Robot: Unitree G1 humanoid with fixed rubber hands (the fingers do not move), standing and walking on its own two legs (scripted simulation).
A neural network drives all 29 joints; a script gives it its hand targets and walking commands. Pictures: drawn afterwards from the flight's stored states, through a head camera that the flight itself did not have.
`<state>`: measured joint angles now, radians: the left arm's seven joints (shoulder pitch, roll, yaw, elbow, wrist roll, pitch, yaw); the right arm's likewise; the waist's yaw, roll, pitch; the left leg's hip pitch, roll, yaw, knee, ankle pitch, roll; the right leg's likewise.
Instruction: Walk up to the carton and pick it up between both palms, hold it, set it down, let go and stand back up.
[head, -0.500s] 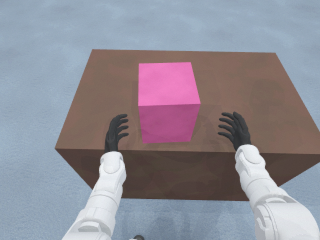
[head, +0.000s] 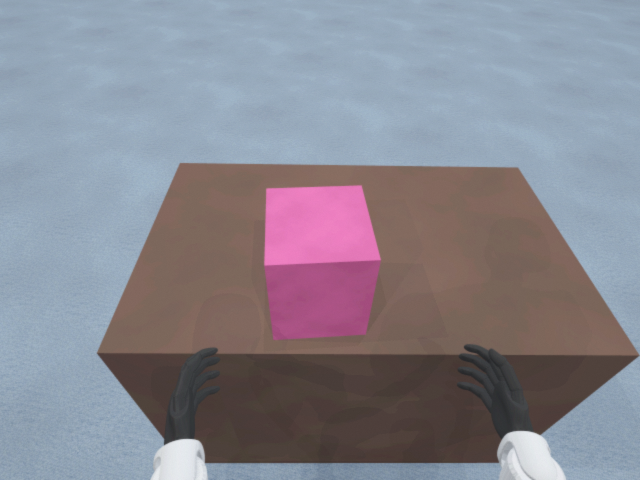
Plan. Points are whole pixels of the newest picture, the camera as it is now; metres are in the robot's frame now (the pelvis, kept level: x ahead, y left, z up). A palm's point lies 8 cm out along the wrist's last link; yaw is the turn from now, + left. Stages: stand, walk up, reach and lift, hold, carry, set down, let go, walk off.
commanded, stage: set down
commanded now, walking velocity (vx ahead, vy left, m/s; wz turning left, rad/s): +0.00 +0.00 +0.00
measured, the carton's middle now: (317, 263) +0.48 +0.04 -0.03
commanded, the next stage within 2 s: let go in 1.94 s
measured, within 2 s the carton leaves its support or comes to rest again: neither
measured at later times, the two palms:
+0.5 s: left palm (192, 435) +0.19 +0.18 -0.03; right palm (518, 438) +0.21 -0.22 -0.02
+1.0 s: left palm (169, 441) +0.19 +0.21 -0.05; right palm (509, 456) +0.19 -0.21 -0.04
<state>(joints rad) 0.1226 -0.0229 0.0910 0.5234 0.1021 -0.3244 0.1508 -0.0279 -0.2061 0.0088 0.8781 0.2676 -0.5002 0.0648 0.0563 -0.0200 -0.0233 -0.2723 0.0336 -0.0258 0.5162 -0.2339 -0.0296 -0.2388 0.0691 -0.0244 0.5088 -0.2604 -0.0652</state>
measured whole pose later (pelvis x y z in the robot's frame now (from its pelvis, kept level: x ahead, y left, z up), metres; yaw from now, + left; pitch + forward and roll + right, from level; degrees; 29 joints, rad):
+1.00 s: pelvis +0.01 +0.00 +0.01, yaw +0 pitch -4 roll +0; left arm 0.18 0.11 0.06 0.50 0.09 -0.07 0.04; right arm 0.18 -0.15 0.02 0.63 0.19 -0.27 0.00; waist 0.03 -0.04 0.02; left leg -0.16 0.03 -0.03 0.43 -0.21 -0.03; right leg -0.13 0.06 -0.02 0.44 -0.25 -0.07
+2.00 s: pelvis +0.01 +0.00 +0.01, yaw +0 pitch -4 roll +0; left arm 0.18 0.16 0.06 0.50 0.09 0.10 -0.01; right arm 0.18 -0.15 0.02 0.66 0.05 -0.18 -0.02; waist 0.00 -0.04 0.06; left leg -0.15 0.03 -0.02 0.43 -0.22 -0.03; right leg -0.12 0.06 -0.02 0.42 -0.25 -0.06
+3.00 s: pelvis +0.03 +0.02 +0.00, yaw +0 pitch -2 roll -1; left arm 0.18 0.30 0.05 0.68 0.09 0.00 0.00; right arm 0.18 -0.27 0.02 0.71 0.00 -0.05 -0.01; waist 0.01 -0.04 0.06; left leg -0.18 0.02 -0.02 0.49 -0.27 -0.02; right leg -0.12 0.06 -0.02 0.42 -0.27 -0.04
